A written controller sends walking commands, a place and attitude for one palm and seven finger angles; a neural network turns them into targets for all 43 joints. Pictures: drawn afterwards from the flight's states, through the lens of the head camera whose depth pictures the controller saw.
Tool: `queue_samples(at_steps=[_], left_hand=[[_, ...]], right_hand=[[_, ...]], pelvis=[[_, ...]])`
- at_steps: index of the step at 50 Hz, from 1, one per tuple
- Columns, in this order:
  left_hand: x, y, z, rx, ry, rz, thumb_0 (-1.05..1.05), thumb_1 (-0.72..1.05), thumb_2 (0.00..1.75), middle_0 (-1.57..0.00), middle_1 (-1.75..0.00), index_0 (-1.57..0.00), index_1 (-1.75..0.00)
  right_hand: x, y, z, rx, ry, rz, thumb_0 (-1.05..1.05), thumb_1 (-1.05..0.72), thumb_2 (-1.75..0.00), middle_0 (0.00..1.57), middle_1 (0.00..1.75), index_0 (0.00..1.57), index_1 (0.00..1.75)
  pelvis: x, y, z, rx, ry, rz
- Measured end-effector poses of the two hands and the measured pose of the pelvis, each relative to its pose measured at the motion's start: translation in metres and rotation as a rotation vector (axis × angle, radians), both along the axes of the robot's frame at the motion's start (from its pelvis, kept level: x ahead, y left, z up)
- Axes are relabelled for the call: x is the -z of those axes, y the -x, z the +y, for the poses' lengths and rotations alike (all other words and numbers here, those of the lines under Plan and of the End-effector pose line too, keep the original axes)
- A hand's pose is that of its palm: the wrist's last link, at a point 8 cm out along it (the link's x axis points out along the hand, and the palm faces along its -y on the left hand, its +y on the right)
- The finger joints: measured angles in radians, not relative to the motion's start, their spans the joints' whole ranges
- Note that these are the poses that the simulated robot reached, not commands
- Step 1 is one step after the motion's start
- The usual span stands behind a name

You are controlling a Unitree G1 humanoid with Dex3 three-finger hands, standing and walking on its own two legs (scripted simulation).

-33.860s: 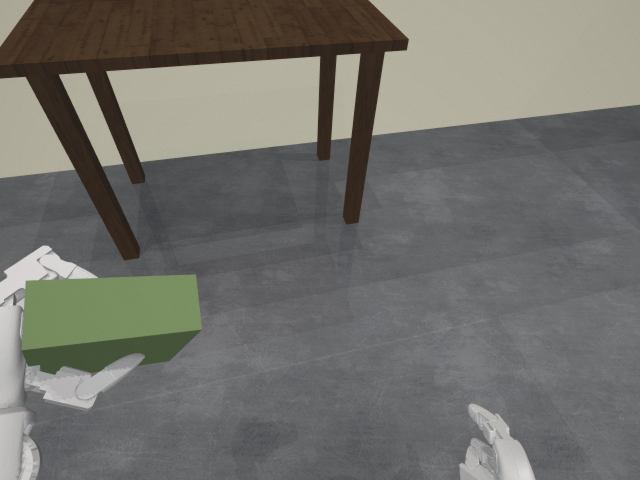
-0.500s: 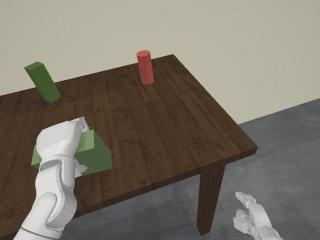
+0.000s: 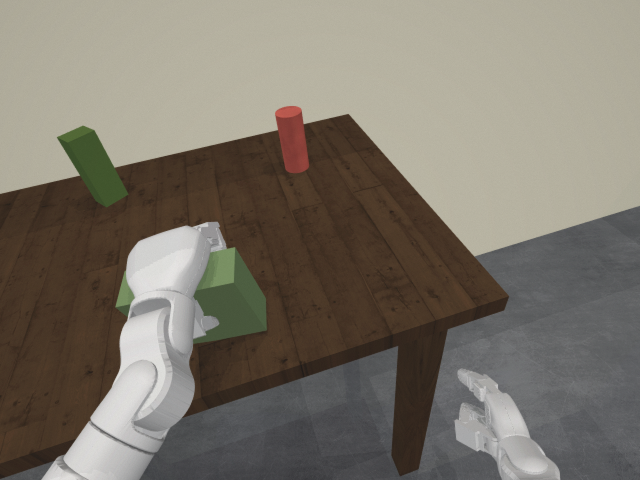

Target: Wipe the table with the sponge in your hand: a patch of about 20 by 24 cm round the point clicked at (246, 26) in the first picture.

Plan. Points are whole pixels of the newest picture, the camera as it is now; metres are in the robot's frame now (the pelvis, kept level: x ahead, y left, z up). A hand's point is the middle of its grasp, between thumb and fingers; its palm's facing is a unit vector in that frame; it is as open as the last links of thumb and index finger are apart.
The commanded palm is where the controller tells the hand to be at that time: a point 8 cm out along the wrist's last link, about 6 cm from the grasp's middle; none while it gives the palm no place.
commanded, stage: slide across to the third lane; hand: left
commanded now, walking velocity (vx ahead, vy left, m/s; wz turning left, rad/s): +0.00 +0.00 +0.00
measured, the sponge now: (206, 309) +0.29 +0.21 +0.08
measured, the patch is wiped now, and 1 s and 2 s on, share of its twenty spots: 0.75 0.95 1.00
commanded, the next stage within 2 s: wipe forward along the third lane in 0.12 s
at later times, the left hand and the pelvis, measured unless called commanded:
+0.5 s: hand (226, 267) +0.32 +0.18 +0.13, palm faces +0.12 -0.11 -0.99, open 9.4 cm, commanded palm +0.29 +0.19 +0.17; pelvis -0.01 -0.02 +0.00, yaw -1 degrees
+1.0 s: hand (218, 247) +0.36 +0.20 +0.13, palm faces +0.03 -0.04 -1.00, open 9.4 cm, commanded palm +0.34 +0.22 +0.15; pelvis -0.02 -0.03 +0.00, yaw +0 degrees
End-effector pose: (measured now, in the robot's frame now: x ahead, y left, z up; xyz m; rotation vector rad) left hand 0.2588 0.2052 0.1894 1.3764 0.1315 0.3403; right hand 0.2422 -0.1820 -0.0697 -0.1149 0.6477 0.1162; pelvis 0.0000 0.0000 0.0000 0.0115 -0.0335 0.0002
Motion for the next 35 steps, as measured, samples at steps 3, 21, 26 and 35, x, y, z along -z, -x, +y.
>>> queue_samples(at_steps=[3,21,26,35], left_hand=[[0.000,0.001,-0.005,0.005,0.009,-0.007,0.01,-0.46,1.07,-0.75,-1.43,-0.81,-1.38],[0.002,-0.028,-0.030,0.001,-0.023,0.023,0.00,-0.47,1.07,-0.76,-1.42,-0.83,-1.36],[0.004,-0.039,-0.028,-0.037,-0.048,0.047,0.00,-0.47,1.08,-0.76,-1.42,-0.83,-1.36],[0.004,-0.052,-0.021,-0.089,-0.072,0.091,-0.01,-0.48,1.08,-0.77,-1.42,-0.83,-1.36]], right_hand=[[-0.001,0.001,-0.003,0.001,0.004,0.007,0.01,-0.91,-0.90,0.20,0.30,0.20,0.30],[0.009,0.025,-0.030,0.064,0.020,0.068,0.01,-0.91,-0.90,0.20,0.30,0.20,0.30],[0.015,0.036,-0.044,0.093,0.036,0.093,0.01,-0.91,-0.90,0.20,0.30,0.20,0.30],[0.023,0.052,-0.070,0.146,0.073,0.117,0.01,-0.91,-0.90,0.20,0.30,0.20,0.30]], pelvis=[[0.000,0.001,-0.002,0.000,-0.001,-0.005],[-0.001,0.011,-0.016,0.009,-0.011,-0.004],[0.000,0.012,-0.020,0.011,-0.013,0.004],[0.001,0.014,-0.026,0.014,-0.018,0.017]])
